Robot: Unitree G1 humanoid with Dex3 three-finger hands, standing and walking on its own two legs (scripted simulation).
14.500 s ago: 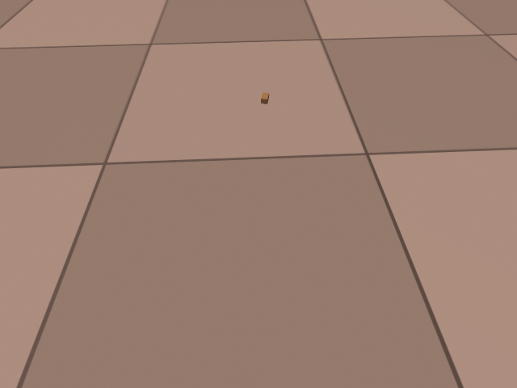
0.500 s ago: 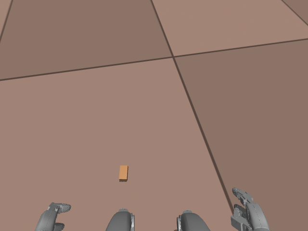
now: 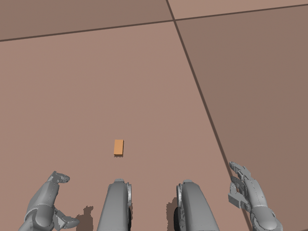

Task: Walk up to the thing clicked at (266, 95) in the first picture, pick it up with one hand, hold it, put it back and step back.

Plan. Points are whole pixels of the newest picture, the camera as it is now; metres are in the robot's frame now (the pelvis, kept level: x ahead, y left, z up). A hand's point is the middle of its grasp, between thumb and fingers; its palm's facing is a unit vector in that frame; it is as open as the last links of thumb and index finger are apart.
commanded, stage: rise first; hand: left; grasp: from above
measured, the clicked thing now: (118, 147) +0.46 +0.17 -0.58
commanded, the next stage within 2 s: none
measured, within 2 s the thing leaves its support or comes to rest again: neither
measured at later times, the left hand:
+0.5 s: hand (86, 169) +0.31 +0.26 -0.33, palm faces -0.49 -0.22 -0.84, open 14.0 cm
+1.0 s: hand (95, 158) +0.37 +0.25 -0.40, palm faces -0.47 +0.00 -0.88, open 14.1 cm
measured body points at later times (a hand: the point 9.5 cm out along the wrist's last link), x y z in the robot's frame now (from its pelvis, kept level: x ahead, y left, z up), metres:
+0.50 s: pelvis -0.07 -0.01 -0.19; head +0.14 +0.01 +0.21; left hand +0.33 +0.27 -0.29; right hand +0.04 -0.28 -0.33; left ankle +0.03 +0.13 -0.56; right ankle +0.02 -0.14 -0.56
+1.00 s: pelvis -0.06 +0.01 -0.24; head +0.15 +0.04 +0.15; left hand +0.39 +0.25 -0.35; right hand +0.00 -0.28 -0.36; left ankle +0.03 +0.13 -0.56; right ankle +0.02 -0.14 -0.56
